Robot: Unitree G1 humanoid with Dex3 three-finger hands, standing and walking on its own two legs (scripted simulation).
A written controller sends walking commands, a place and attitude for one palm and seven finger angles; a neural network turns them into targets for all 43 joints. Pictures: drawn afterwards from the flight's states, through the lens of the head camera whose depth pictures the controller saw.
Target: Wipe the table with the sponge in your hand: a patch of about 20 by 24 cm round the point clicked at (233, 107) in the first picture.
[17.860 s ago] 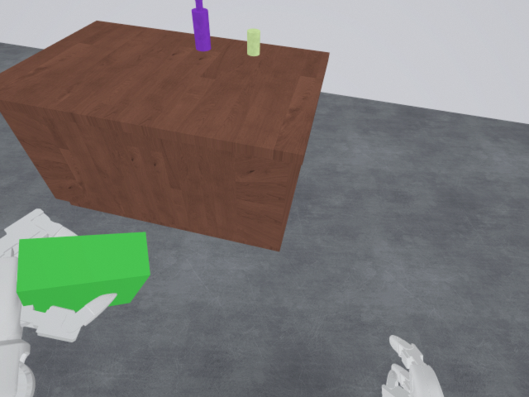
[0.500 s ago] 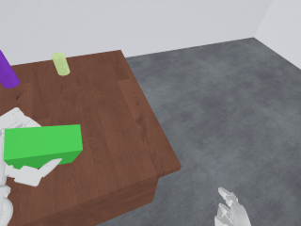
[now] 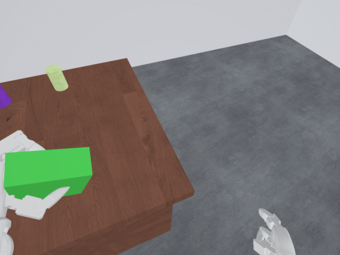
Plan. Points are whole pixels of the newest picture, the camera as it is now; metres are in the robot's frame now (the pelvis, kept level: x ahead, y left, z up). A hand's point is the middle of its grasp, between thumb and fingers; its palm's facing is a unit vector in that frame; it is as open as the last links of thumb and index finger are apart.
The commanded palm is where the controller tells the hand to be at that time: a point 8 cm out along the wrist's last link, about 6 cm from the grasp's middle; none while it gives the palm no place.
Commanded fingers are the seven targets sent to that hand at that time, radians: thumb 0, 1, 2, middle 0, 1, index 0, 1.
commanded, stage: come to a stop and stand still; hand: left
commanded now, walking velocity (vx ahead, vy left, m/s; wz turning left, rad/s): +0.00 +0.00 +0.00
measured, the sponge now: (62, 175) +0.23 +0.21 +0.13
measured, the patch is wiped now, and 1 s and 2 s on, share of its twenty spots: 0.00 0.00 0.00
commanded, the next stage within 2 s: look again from close up in 0.82 s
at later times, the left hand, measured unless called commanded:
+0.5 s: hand out of the picture +0.18 +0.34 +0.16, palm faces +0.41 -0.83 -0.38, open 9.0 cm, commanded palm +0.12 +0.35 +0.18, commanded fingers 0.00 0.10 1.30 -1.20 -1.60 -1.20 -1.60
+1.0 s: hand out of the picture +0.18 +0.33 +0.16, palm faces +0.39 -0.84 -0.37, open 9.0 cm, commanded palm +0.12 +0.36 +0.18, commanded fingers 0.00 0.10 1.30 -1.20 -1.60 -1.20 -1.60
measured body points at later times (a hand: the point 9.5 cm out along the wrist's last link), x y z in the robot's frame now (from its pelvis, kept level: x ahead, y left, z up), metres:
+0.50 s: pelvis -0.04 +0.07 +0.00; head -0.02 +0.11 +0.44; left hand +0.15 +0.38 +0.18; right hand +0.13 -0.15 -0.07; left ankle +0.01 +0.12 -0.74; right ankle -0.01 -0.08 -0.74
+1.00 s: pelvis -0.03 +0.08 +0.00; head -0.01 +0.11 +0.45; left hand +0.16 +0.37 +0.18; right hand +0.14 -0.14 -0.07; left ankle +0.01 +0.12 -0.74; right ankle -0.01 -0.07 -0.74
